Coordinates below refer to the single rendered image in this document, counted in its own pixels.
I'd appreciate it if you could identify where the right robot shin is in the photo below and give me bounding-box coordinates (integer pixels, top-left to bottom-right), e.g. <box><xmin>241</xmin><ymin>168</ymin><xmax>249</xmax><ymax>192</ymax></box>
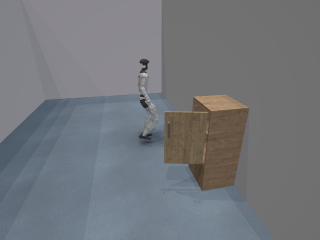
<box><xmin>143</xmin><ymin>118</ymin><xmax>159</xmax><ymax>136</ymax></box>

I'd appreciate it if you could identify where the robot right upper arm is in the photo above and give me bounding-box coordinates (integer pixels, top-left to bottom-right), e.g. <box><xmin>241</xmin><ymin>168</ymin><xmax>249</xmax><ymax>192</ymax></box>
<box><xmin>140</xmin><ymin>73</ymin><xmax>148</xmax><ymax>91</ymax></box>

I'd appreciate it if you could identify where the robot shin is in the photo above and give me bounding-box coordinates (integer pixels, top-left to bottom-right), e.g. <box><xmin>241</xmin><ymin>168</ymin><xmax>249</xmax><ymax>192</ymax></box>
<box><xmin>143</xmin><ymin>118</ymin><xmax>159</xmax><ymax>136</ymax></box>
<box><xmin>143</xmin><ymin>117</ymin><xmax>152</xmax><ymax>133</ymax></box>

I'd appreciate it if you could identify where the robot right forearm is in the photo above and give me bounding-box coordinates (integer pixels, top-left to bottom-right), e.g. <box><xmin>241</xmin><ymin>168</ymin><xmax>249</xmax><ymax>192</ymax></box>
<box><xmin>141</xmin><ymin>87</ymin><xmax>152</xmax><ymax>105</ymax></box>

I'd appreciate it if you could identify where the cupboard door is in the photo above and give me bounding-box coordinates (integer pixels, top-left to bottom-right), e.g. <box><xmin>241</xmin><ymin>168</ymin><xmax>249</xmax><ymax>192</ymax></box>
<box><xmin>164</xmin><ymin>111</ymin><xmax>208</xmax><ymax>164</ymax></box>

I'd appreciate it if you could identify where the left robot shin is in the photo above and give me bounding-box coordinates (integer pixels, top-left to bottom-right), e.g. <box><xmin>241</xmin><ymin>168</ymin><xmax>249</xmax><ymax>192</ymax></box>
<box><xmin>143</xmin><ymin>117</ymin><xmax>152</xmax><ymax>133</ymax></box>

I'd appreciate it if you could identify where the handle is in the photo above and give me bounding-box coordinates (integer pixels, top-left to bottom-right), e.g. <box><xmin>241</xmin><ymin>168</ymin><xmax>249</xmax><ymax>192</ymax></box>
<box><xmin>167</xmin><ymin>121</ymin><xmax>170</xmax><ymax>138</ymax></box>

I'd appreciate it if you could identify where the right robot hand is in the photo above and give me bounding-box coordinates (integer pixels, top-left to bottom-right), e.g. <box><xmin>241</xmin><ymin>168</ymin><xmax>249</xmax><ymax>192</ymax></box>
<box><xmin>148</xmin><ymin>103</ymin><xmax>157</xmax><ymax>115</ymax></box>

